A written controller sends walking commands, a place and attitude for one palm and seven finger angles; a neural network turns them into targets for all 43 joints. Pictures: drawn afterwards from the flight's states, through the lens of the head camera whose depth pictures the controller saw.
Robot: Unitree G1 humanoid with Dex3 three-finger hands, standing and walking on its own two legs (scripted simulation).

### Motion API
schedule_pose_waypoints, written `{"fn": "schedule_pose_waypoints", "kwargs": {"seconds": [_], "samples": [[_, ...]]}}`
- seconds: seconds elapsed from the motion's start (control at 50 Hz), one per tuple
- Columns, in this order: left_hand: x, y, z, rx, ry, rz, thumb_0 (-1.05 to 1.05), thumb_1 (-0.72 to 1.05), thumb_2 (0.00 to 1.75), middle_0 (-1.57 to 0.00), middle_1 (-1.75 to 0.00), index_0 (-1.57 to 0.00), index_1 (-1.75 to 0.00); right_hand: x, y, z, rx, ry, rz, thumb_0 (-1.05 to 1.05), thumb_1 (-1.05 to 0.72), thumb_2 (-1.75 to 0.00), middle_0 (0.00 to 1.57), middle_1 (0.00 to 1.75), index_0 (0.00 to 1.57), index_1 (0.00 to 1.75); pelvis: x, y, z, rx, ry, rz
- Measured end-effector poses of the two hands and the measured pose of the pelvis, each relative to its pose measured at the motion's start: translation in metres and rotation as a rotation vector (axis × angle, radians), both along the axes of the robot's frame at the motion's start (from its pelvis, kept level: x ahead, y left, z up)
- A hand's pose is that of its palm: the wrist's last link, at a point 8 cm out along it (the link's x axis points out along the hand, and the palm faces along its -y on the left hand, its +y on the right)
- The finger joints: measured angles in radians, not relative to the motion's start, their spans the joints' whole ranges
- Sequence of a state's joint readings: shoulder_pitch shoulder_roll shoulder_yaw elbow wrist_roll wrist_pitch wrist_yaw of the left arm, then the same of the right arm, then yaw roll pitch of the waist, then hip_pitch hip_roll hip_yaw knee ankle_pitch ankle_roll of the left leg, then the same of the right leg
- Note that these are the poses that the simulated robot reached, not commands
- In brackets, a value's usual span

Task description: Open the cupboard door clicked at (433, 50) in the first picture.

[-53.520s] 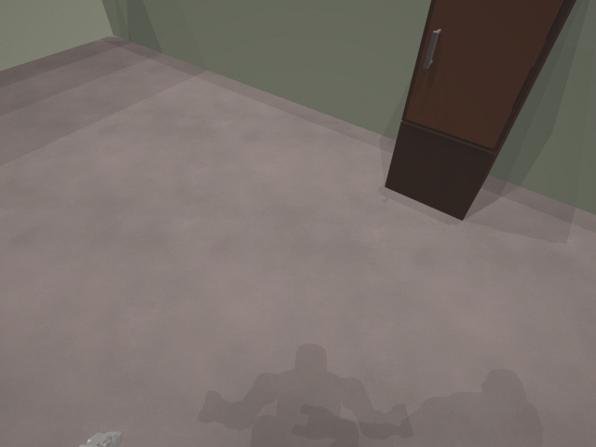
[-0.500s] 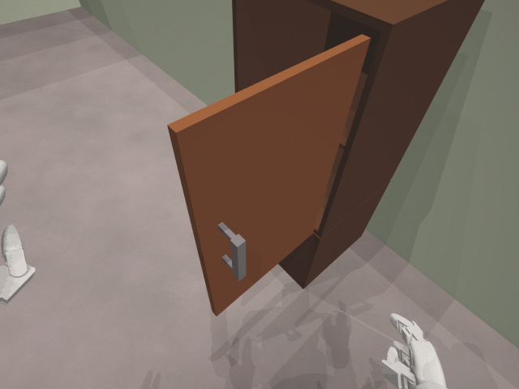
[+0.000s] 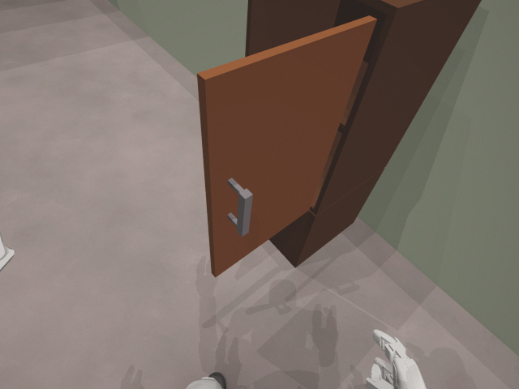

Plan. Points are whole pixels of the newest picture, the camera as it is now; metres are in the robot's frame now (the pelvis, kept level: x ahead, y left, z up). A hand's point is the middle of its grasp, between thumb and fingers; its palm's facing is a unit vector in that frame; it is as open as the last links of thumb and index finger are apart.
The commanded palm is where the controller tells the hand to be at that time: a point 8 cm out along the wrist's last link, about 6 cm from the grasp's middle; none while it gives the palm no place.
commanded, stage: step back with the hand held close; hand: left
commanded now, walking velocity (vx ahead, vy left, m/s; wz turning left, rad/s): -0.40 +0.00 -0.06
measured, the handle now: (238, 208) +0.44 +0.07 -0.03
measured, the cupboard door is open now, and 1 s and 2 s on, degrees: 91 91 91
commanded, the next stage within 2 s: stop stepping back and stand still in 0.06 s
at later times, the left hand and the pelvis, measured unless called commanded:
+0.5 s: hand (55, 322) +0.15 +0.21 +0.17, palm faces +0.33 -0.80 -0.50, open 7.4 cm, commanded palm +0.08 +0.25 +0.18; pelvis -0.08 -0.03 +0.00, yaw -6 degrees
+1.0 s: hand out of the picture +0.10 +0.21 +0.17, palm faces +0.33 -0.82 -0.47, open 7.4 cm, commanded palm +0.05 +0.26 +0.18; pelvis -0.12 -0.03 +0.01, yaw -5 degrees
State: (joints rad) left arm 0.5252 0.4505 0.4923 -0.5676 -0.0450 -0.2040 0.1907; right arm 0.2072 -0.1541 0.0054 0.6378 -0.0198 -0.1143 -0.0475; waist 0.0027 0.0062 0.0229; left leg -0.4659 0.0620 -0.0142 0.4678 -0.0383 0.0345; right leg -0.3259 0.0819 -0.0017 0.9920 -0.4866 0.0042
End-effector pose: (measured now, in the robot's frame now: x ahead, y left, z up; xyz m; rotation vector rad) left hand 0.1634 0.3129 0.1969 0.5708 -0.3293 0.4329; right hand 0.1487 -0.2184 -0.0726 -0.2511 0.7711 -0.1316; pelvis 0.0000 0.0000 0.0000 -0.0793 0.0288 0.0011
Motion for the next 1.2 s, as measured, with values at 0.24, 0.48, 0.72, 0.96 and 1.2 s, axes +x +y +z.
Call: {"fn": "schedule_pose_waypoints", "kwargs": {"seconds": [0.24, 0.48, 0.72, 0.96, 1.2], "samples": [[-0.022, -0.061, -0.008, 0.033, 0.083, -0.174, 0.01, 0.88, 0.89, -0.21, -0.30, -0.21, -0.30, -0.050, -0.036, -0.013, 0.015, 0.024, -0.038, 0.02, -0.91, -0.89, 0.21, 0.30, 0.21, 0.30, -0.054, -0.025, -0.005, 0.079, 0.027, -0.096], [-0.043, -0.060, -0.006, 0.003, 0.094, -0.130, 0.01, 0.88, 0.89, -0.21, -0.30, -0.21, -0.30, -0.114, -0.075, 0.009, -0.033, -0.087, -0.164, 0.02, -0.91, -0.89, 0.20, 0.30, 0.21, 0.30, -0.080, -0.032, 0.000, 0.087, -0.054, -0.102], [-0.088, -0.070, -0.013, -0.047, 0.073, -0.062, 0.01, 0.88, 0.89, -0.21, -0.30, -0.21, -0.31, -0.153, -0.077, -0.014, -0.028, 0.056, -0.135, 0.02, -0.91, -0.89, 0.20, 0.30, 0.21, 0.30, -0.095, -0.042, 0.002, 0.085, -0.044, -0.076], [-0.094, -0.061, -0.010, -0.021, 0.107, -0.113, 0.01, 0.88, 0.89, -0.21, -0.30, -0.21, -0.30, -0.129, -0.048, 0.005, 0.028, -0.095, -0.097, 0.02, -0.91, -0.89, 0.20, 0.30, 0.21, 0.30, -0.115, -0.028, 0.005, 0.073, -0.064, -0.092], [-0.112, -0.034, -0.020, -0.076, 0.129, -0.033, 0.01, 0.88, 0.89, -0.21, -0.30, -0.21, -0.30, -0.143, -0.037, 0.005, 0.000, -0.039, -0.069, 0.02, -0.91, -0.89, 0.21, 0.30, 0.21, 0.30, -0.123, -0.014, 0.008, 0.063, -0.055, -0.081]]}}
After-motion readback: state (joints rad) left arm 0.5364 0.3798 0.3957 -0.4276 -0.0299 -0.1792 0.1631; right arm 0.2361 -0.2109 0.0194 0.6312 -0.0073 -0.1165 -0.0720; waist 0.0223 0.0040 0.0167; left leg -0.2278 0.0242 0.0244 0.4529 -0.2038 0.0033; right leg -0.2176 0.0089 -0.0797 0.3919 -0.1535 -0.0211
